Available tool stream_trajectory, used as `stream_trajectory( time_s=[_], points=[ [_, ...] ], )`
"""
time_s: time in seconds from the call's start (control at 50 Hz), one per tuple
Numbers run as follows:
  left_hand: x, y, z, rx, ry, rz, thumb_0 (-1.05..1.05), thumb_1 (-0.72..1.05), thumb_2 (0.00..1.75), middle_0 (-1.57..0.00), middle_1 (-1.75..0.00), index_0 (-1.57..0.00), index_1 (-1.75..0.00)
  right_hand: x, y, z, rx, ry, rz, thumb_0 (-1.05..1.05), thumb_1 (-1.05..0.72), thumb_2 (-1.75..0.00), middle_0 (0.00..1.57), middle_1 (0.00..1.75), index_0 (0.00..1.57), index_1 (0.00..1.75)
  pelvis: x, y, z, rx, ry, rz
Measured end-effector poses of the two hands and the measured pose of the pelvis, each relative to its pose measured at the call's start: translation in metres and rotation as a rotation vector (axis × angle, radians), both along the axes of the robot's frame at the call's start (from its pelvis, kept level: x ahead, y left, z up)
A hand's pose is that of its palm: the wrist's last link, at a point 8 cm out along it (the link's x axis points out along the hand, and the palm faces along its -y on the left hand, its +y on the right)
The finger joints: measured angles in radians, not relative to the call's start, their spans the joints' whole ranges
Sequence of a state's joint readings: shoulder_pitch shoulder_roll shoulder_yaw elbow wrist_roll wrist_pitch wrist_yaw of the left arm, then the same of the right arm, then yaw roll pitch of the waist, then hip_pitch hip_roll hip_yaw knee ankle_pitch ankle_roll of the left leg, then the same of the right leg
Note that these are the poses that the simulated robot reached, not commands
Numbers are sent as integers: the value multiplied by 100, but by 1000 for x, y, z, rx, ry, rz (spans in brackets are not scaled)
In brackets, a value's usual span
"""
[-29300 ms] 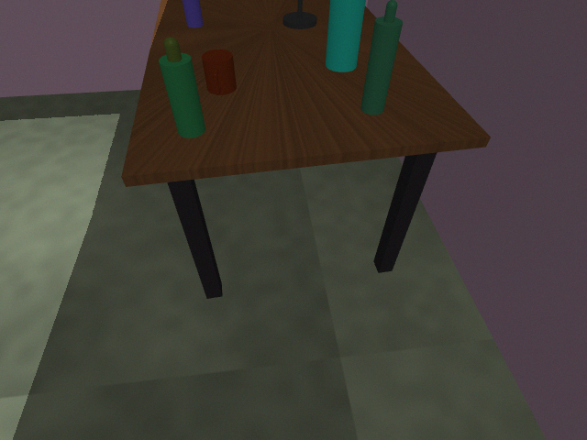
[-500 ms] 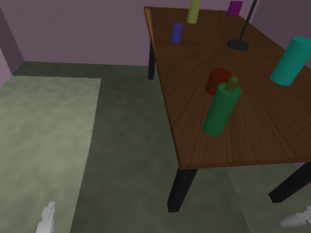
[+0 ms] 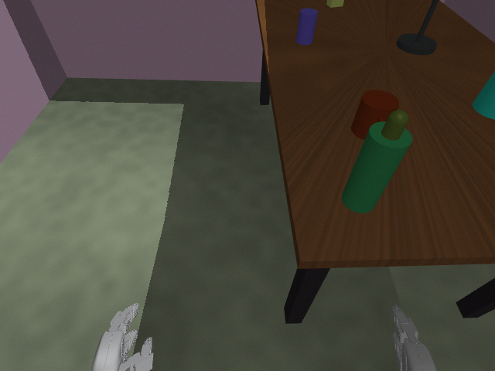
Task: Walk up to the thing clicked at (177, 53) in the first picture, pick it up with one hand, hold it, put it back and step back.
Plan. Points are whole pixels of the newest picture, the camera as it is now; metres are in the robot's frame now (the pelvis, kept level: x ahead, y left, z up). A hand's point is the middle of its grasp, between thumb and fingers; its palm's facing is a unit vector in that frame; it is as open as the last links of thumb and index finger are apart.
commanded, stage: home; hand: right
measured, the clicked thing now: (376, 162) +0.47 -0.23 +0.07
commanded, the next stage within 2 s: none
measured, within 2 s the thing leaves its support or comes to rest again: neither
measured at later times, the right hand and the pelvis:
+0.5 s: hand (352, 346) +0.20 -0.17 -0.10, palm faces +0.08 +0.97 -0.25, open 17.3 cm; pelvis +0.02 +0.00 +0.00, yaw +1 degrees
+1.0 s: hand out of the picture +0.06 -0.27 -0.14, palm faces -0.08 +0.91 -0.40, open 17.4 cm; pelvis -0.01 -0.01 +0.01, yaw +1 degrees
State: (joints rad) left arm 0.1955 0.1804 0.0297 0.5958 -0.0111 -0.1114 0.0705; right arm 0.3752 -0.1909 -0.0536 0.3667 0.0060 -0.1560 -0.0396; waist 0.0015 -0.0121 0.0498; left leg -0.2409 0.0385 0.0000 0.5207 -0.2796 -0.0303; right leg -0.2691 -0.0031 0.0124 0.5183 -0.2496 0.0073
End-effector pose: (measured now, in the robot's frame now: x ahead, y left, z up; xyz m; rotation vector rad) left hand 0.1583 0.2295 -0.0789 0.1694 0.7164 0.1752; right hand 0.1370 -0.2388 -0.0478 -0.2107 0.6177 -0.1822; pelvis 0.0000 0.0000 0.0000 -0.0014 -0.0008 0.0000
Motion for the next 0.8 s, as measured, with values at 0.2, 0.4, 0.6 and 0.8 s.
stream_trajectory(
  time_s=[0.2,0.4,0.6,0.8],
  points=[
    [0,1,0,30,60,-37,1,88,88,-20,-29,-20,-29,34,26,-27,65,62,16,-1,48,-9,6,6,7,6,9,5,0,6,13,10],
    [-17,11,-21,11,186,-1,1,90,89,-20,-30,-20,-30,39,15,-23,4,100,-2,-1,49,-8,6,6,6,6,18,2,0,3,21,18],
    [-28,30,-29,51,271,-32,1,90,89,-21,-30,-20,-30,32,5,-40,-52,234,97,0,51,-7,6,5,6,5,20,4,-2,-1,13,14],
    [-68,71,-29,112,379,22,1,90,89,-20,-29,-20,-30,-27,-57,-42,-155,433,22,0,53,-6,6,5,6,5,11,1,2,-1,-39,17]
  ],
)
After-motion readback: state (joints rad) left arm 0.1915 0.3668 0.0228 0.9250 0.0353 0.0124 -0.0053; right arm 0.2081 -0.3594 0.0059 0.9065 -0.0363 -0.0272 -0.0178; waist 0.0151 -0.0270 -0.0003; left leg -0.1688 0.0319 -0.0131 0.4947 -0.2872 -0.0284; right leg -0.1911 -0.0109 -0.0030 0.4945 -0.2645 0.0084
